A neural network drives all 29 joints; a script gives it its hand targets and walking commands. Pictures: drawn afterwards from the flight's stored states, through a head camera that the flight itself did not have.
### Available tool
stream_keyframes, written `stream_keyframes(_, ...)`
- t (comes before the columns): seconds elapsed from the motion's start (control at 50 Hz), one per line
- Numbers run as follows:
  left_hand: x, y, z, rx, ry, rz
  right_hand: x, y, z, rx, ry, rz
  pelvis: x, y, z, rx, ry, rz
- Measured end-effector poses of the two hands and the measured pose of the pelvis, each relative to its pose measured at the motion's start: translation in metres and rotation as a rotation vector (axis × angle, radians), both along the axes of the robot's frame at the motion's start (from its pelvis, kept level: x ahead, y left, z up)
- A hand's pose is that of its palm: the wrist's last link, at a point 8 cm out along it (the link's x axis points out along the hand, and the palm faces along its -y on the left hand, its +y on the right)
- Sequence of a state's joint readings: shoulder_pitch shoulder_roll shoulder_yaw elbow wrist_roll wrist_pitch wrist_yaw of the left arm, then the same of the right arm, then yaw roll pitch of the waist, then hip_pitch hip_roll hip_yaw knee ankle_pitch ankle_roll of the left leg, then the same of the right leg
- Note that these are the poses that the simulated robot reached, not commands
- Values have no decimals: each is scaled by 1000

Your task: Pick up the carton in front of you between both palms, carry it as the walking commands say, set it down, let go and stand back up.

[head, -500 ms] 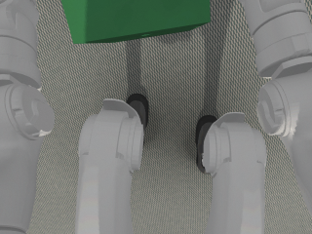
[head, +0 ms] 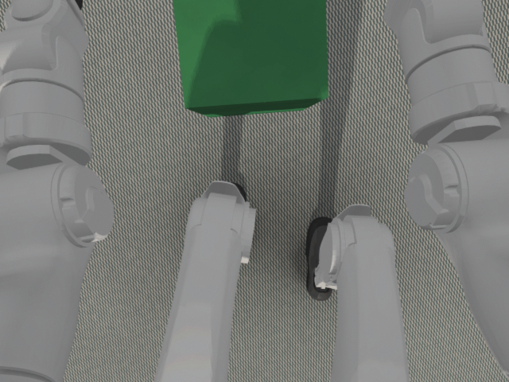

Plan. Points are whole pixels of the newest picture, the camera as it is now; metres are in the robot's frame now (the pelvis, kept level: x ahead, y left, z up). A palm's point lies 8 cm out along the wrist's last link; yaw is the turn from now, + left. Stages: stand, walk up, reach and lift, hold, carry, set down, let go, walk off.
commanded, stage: set down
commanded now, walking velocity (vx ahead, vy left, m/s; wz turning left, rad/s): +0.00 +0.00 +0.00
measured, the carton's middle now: (252, 52) +0.53 +0.12 -0.33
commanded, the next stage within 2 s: let go in 0.58 s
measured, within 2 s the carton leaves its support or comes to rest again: neither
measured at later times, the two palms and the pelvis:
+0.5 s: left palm out of the picture +0.51 +0.34 +0.04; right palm out of the picture +0.61 -0.04 +0.04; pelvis +0.03 +0.01 +0.13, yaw +1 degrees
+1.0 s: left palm out of the picture +0.42 +0.32 +0.14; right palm out of the picture +0.49 -0.09 +0.14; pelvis +0.07 +0.02 +0.25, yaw +2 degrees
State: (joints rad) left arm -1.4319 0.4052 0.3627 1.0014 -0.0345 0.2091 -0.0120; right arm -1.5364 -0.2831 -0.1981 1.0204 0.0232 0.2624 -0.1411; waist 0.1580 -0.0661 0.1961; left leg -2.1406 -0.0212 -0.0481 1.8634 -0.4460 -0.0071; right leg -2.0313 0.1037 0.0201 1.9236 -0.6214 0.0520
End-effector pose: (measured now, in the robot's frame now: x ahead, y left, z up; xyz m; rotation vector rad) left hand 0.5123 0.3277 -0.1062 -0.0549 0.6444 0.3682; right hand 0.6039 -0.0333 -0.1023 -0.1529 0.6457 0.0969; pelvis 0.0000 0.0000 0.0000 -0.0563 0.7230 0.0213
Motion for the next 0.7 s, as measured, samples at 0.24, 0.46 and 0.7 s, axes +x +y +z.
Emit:
stream_keyframes(0.24,2,8,60,9,-5,8,2,-7,54,-3,-20,-3,12,5,54,0,72,3)
stream_keyframes(0.46,0,13,135,7,-6,-5,2,-9,128,-1,-16,2,25,7,118,0,85,12)
stream_keyframes(0.7,-7,7,191,25,16,-54,-10,-17,188,-30,-2,-8,36,10,180,-1,47,16)
